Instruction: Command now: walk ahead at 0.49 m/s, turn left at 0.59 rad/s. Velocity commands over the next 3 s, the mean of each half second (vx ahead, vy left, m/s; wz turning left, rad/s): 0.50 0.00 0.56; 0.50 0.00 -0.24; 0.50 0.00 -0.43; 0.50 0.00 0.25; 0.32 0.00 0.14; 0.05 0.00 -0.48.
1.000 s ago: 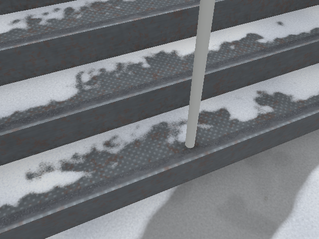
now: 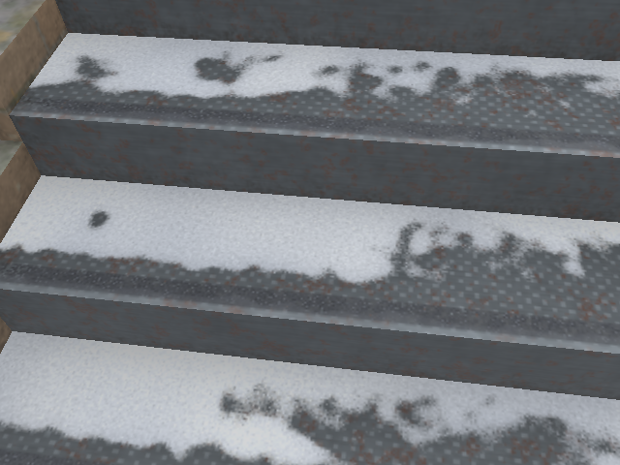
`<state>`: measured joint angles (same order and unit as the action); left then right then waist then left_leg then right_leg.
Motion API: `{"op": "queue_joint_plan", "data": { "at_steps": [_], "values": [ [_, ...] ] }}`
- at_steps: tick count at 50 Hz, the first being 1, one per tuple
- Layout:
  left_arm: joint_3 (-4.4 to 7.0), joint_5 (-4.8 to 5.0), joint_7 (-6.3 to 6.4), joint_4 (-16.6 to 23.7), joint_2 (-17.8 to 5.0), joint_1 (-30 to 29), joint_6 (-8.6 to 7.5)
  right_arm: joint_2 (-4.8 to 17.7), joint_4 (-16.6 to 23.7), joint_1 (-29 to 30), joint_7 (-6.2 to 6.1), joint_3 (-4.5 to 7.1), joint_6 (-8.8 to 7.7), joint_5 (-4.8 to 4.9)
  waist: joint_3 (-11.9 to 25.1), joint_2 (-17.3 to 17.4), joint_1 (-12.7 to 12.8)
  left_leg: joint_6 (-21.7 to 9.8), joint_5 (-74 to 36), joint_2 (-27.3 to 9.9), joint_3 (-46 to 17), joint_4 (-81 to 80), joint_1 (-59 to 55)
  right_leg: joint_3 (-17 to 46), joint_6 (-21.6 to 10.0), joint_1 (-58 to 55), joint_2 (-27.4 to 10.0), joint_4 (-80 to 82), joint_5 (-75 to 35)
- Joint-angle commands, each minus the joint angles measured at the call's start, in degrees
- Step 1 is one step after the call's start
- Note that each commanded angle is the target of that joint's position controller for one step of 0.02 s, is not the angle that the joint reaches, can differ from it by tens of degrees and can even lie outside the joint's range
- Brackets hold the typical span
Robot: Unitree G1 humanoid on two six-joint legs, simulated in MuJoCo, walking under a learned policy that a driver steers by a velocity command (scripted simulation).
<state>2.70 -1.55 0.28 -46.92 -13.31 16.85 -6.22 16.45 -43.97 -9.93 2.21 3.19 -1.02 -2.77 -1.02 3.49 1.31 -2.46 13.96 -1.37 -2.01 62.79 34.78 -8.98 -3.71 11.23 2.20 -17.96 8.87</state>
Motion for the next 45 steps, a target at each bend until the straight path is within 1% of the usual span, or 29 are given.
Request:
{"op": "queue_joint_plan", "data": {
  "at_steps": [1, 5, 8, 10, 11, 12, 13, 14, 15, 17, 19, 21, 22, 25, 27, 30, 31, 32, 33, 35, 36, 37, 38, 39, 40, 41, 43, 44, 45],
  "values": [
    [1.5, 0.2, -0.07, 2.76, -6.44, -0.3, -1.27, -0.23, 4.15, 0.79, 0.67, -0.78, 0.18, -0.5, 1.33, -6.96, -1.55, 1.16, -4.02, -2.56, 0.53, -4.1, 2.1, 8.54, -6.87, -0.92, -17.51, 8.22, -15.96],
    [1.3, -0.16, -0.53, 2.77, -5.78, 0.04, -0.61, -1.51, 5.55, 4.48, 0.41, -1.72, 0.57, 0.23, 3.56, -8.86, -1.15, -0.8, -4.12, -1.18, 5.81, -9.99, -8.11, 1.27, -6.12, 2.91, -16.67, 3.06, -20.67],
    [1.78, -0.24, 0.38, 2.41, -9.19, 1.79, 0.15, -1.0, 7.0, 5.65, -0.46, -1.42, 0.38, 0.03, 3.57, -10.1, -0.51, -2.28, 2.94, 1.61, 9.42, -16.12, -10.15, 0.18, -5.15, -2.43, -18.27, -3.11, -31.8],
    [1.8, 0.53, 0.77, 2.73, -9.86, 2.55, 1.43, -0.74, 5.97, 0.41, -0.73, -0.69, 0.02, 0.12, 7.41, -9.51, -1.8, -3.84, 4.67, 6.27, 11.38, -23.22, -16.37, -2.23, -4.57, -6.15, -18.01, -17.19, -46.95],
    [1.83, 1.34, 0.53, 3.41, -10.18, 0.83, 2.55, -1.38, 4.14, -5.95, -0.77, -0.37, -0.74, 0.4, 9.86, -7.85, -5.35, -4.56, -0.54, 8.43, 12.58, -32.09, -24.03, -4.77, -3.02, -3.87, -16.28, -27.81, -44.57],
    [1.8, 1.74, 0.29, 3.99, -10.17, 0.6, 2.79, 0.8, 3.09, -10.34, -0.72, 0.59, -1.11, 0.02, 9.98, -4.83, -7.91, -5.43, -3.55, 7.0, 6.68, -38.22, -34.67, -4.37, -0.87, 7.17, -14.46, -40.71, -28.6],
    [0.02, -0.3, 0.01, 5.91, -2.59, 0.79, 2.98, 7.61, 2.96, -10.03, -1.51, 1.92, -1.25, -0.33, 5.1, 4.97, -4.16, -6.28, -17.37, -7.67, -14.76, -40.01, -39.76, -2.74, 2.28, 26.38, -8.77, -56.94, 16.76],
    [-0.54, -0.11, 0.04, 9.43, -3.01, -0.11, 2.73, 14.63, 3.99, -15.02, -2.59, 3.79, -0.57, 0.19, 11.07, 9.99, -6.91, -19.44, -23.28, -19.85, -34.53, -45.7, -44.26, 4.89, 4.23, 37.25, -3.49, -71.19, 17.95],
    [-0.53, -1.32, 0.09, 9.54, -4.15, -3.72, 2.32, 11.58, 3.6, -14.52, -3.11, 3.59, -0.29, 0.87, 6.84, 1.34, -7.18, -21.87, -10.12, -19.89, -33.88, -48.12, -39.94, 8.38, 5.22, 41.9, -6.47, -76.4, 13.98],
    [-0.86, -2.24, -0.2, 9.68, -2.87, -5.22, 1.91, 6.06, 3.09, -9.63, -2.65, 1.82, -0.64, 1.7, 0.09, -3.36, -2.1, -17.54, -10.6, -12.69, -25.26, -45.72, -30.17, 7.95, 4.7, 45.33, -7.18, -82.09, 11.05],
    [-1.63, -1.7, 0.25, 10.79, 0.16, -5.74, 4.02, 2.9, 1.69, -10.64, -2.04, 0.53, -2.01, 1.51, 2.09, 0.17, -0.95, -16.04, -16.91, -9.96, -21.61, -42.69, -26.77, 6.55, 3.57, 49.56, -4.74, -99.4, 16.26],
    [-3.33, -1.97, 0.78, 14.72, 3.87, -11.54, 4.92, 3.46, -1.7, -15.19, -1.68, 0.37, -3.42, 1.2, 1.33, -2.06, -1.11, -13.99, -6.23, -8.84, -21.59, -42.59, -27.44, 7.41, 1.32, 59.92, -4.61, -105.29, 16.4],
    [-4.23, -1.85, 1.06, 15.89, 6.55, -14.65, 4.76, 2.37, -3.7, -17.63, -1.73, 0.18, -3.34, 0.48, 1.01, 0.75, -2.22, -14.02, -3.39, -9.52, -21.62, -43.57, -29.39, 6.7, 0.08, 67.1, -3.75, -114.46, 17.77],
    [-5.69, -1.43, 1.94, 20.51, 8.49, -22.08, 5.05, 0.32, -8.6, -20.85, -2.07, -1.38, -3.45, 1.28, -4.04, 0.77, -2.27, -10.51, 1.98, -9.32, -17.66, -47.6, -24.95, 7.57, -1.62, 74.13, -4.06, -117.32, 20.78],
    [-6.5, -0.68, 2.01, 22.85, 7.88, -25.85, 5.7, -0.4, -10.74, -20.15, -2.87, -2.38, -3.41, 1.97, -5.96, -1.21, -1.6, -8.31, 2.27, -6.63, -14.07, -54.1, -20.05, 3.23, -0.95, 69.17, -5.22, -101.17, 17.82],
    [-6.67, -1.44, 1.7, 24.2, 6.26, -25.21, 6.85, 3.92, -12.38, -20.42, -6.44, -1.92, -3.15, 3.26, -1.99, -1.55, -1.06, -9.91, -23.02, -9.62, -10.31, -63.46, -27.32, 2.53, -1.2, 55.67, -6.84, -83.62, 19.82],
    [-6.53, -0.65, 1.37, 20.19, 5.64, -18.08, 6.72, 2.85, -11.43, -18.32, -6.27, -2.26, -2.91, 3.71, 2.05, -3.83, 0.59, -9.0, -42.53, -7.12, -0.93, -60.91, -28.39, -1.07, -2.33, 43.61, -5.72, -73.88, 18.27],
    [-6.72, 0.24, 1.38, 17.23, 6.09, -13.79, 6.77, 3.77, -10.13, -16.33, -6.08, -2.11, -2.93, 4.63, 7.13, -1.0, 2.84, -8.65, -71.6, -6.27, 4.2, -56.32, -26.08, -4.13, -3.58, 27.73, -2.11, -65.92, 17.34],
    [-5.93, 1.28, 1.35, 15.7, 4.59, -11.29, 6.71, 6.95, -8.9, -16.85, -6.31, -1.33, -3.22, 5.03, 12.22, 1.42, 3.86, -9.1, -90.49, -8.82, 3.02, -50.21, -27.77, -4.8, -3.79, 18.65, 0.87, -61.01, 17.08],
    [-3.53, 1.53, 0.39, 10.42, -0.77, 1.09, 5.95, 10.83, -7.84, -14.18, -4.98, 0.69, -3.53, 4.47, 20.73, 7.9, 9.66, -9.4, -108.75, -12.27, 4.01, -28.95, -37.47, -1.1, -5.67, 9.36, 5.06, -48.56, 21.56],
    [-2.25, 0.15, 0.01, 7.25, -3.13, 4.06, 5.54, 9.87, -6.99, -15.39, -4.48, 1.24, -4.23, 3.02, 20.21, 4.48, 10.58, -9.13, -97.86, -10.04, 3.11, -13.04, -32.28, 9.49, -8.46, 3.75, 5.34, -38.39, 25.68],
    [-0.38, -0.58, 0.83, 4.6, -9.66, 7.99, 5.88, 3.91, -3.1, -14.09, -2.13, 0.57, -4.51, 2.36, 16.8, -18.54, 8.76, -3.88, -42.1, 3.27, 3.49, 14.78, -8.39, 47.63, -19.29, -3.56, -10.42, -15.31, 19.26],
    [1.21, 0.69, 2.18, 2.83, -9.79, 4.08, 7.18, 1.99, -1.7, -15.03, -0.51, 0.37, -4.88, -2.29, 16.06, -19.27, 3.84, -2.49, -8.32, 7.88, -2.22, 36.4, 2.59, 72.09, -20.12, -1.96, -14.51, 1.78, 18.28],
    [0.73, 1.16, 2.09, 2.67, -6.55, -2.06, 6.2, -2.24, 1.73, -12.78, 0.3, -1.02, -4.99, -2.88, 7.08, -9.61, -1.13, -2.62, -8.28, 5.42, -4.7, 44.67, 9.66, 65.44, -18.69, 6.74, -14.34, 0.97, 30.32],
    [0.4, 0.85, 1.54, 0.28, -3.34, -1.66, 5.39, -4.82, 4.1, -7.97, -0.18, -1.82, -4.67, -2.46, 0.42, -1.73, -1.65, -2.85, -6.79, 4.11, -3.48, 49.35, 14.65, 58.24, -16.87, 12.89, -13.27, -0.23, 35.8],
    [-0.07, -0.04, 1.14, -2.35, -0.32, -1.53, 4.22, -7.2, 6.52, -4.99, -1.37, -2.86, -4.15, -2.27, -2.85, 1.41, -3.79, -3.62, -6.87, 2.56, -3.39, 52.21, 18.54, 48.7, -14.06, 16.47, -11.5, -2.15, 29.16],
    [-1.02, -0.53, 0.22, -6.93, 3.32, 0.23, 2.96, -9.45, 7.79, -5.16, -2.64, -4.28, -2.37, -0.27, -5.05, -0.97, -5.79, -3.76, -3.26, 1.37, -2.07, 54.6, 22.75, 33.59, -9.92, 18.39, -7.02, -3.53, 17.65],
    [-0.64, 0.51, -0.34, -8.98, 2.08, 3.26, 2.31, -10.99, 8.86, -3.67, -3.09, -5.04, -1.87, -1.02, -5.18, -0.95, -5.95, -4.07, -3.0, 0.07, -2.02, 54.35, 26.06, 29.53, -9.12, 16.63, -5.58, -4.92, 13.95],
    [-0.76, 0.72, -0.74, -9.79, 1.73, 4.72, 2.11, -10.89, 8.83, -2.82, -3.2, -5.12, -1.59, -0.49, -5.64, -2.19, -5.59, -3.86, -1.36, -0.07, -1.19, 53.88, 29.44, 27.12, -8.93, 15.46, -5.36, -4.76, 12.47]
  ]
}}
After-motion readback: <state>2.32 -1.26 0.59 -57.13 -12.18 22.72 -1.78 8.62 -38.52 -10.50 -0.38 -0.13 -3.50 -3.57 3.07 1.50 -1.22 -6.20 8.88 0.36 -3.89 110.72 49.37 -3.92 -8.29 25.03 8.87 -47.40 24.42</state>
